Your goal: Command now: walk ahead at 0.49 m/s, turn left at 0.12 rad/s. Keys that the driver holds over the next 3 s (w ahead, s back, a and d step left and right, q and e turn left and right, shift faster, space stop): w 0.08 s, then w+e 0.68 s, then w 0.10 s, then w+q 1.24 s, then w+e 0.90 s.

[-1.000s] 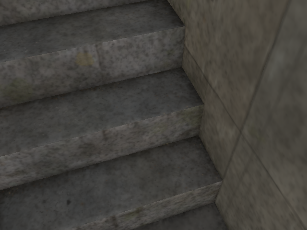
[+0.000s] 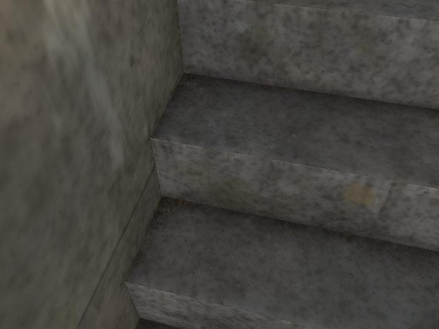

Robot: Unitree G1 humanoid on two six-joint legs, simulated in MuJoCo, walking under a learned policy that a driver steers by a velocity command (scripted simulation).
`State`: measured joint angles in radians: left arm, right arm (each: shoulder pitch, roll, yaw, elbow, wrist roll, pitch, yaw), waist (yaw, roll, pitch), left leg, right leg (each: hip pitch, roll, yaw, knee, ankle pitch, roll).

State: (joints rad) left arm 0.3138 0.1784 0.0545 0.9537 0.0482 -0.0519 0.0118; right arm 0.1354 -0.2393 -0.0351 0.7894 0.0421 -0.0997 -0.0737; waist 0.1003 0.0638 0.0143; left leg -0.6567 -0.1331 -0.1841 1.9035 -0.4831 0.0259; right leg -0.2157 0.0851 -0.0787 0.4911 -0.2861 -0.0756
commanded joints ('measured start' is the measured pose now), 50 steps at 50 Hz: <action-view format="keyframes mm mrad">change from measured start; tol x64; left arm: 1 86 21 -10 54 -47 34 -6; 50 81 -33 -55 54 -19 -23 -44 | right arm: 1 95 47 37 -76 1 31 24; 50 83 200 58 -33 -19 9 57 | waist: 1 -110 -84 127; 13 -317 -419 -492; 15 -361 469 -716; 19 -131 -84 63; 50 -139 -118 77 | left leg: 1 -547 84 8 418 -58 -5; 12 184 60 378 -564 -355 -7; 15 856 617 -995 -1577 282 399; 24 201 395 216 -1500 155 44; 38 490 520 416 -1998 289 110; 41 546 535 405 -1479 2110 183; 43 83 226 169 -778 565 19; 50 -484 71 -127 328 653 163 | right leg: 1 107 -349 398 -242 -13 -204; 9 -185 -208 184 -363 640 -143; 13 274 -315 177 119 2329 -157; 16 -538 85 434 1413 37 3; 30 -1277 -96 209 1985 108 83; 40 -318 -43 -271 1012 -421 -60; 44 104 -394 1516 -432 -1095 -242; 50 -190 -334 396 -20 -110 125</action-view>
